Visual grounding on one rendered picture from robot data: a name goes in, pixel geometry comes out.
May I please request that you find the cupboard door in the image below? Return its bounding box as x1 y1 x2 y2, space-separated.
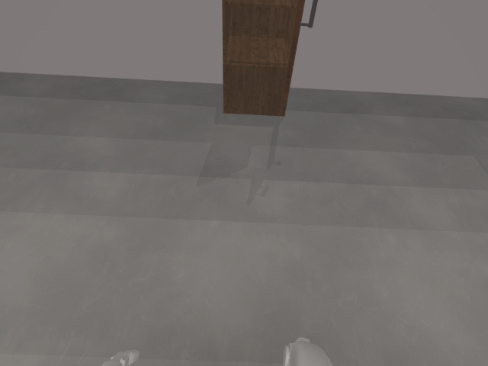
284 0 303 100

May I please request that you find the robot right thigh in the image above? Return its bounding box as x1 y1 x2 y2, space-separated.
283 341 332 366

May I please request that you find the handle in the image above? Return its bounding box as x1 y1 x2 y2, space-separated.
300 0 318 28

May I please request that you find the robot left hand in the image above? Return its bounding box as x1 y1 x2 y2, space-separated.
102 350 140 366

